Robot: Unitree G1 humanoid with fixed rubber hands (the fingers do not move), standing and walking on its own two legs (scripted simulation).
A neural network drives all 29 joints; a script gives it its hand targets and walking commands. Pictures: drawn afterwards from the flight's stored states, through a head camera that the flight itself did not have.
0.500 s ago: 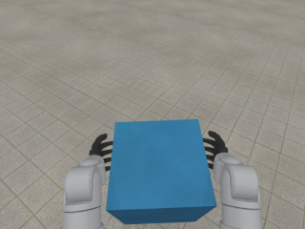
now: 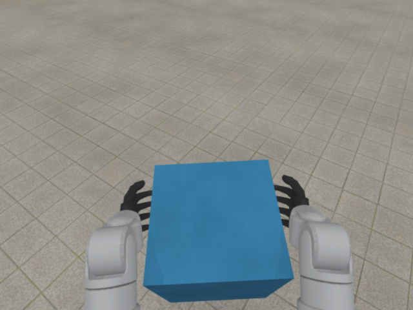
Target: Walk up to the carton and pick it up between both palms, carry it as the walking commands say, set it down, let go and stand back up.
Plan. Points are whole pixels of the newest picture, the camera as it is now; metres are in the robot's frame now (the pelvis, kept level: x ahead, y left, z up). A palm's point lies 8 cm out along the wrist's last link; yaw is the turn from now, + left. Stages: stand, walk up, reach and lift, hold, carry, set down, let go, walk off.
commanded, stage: carry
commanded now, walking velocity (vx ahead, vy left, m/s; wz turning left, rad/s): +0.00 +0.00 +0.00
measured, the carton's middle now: (214, 237) +0.27 +0.00 +0.01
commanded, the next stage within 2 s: none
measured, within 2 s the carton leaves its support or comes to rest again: neither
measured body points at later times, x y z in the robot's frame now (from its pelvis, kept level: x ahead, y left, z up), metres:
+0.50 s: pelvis +0.01 -0.01 +0.00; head -0.01 -0.01 +0.45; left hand +0.29 +0.13 +0.08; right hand +0.29 -0.17 +0.08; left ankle +0.04 +0.11 -0.74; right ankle +0.01 -0.11 -0.74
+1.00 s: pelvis +0.02 -0.02 +0.00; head +0.00 -0.02 +0.45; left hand +0.30 +0.13 +0.07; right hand +0.30 -0.17 +0.07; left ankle +0.04 +0.11 -0.74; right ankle +0.01 -0.11 -0.74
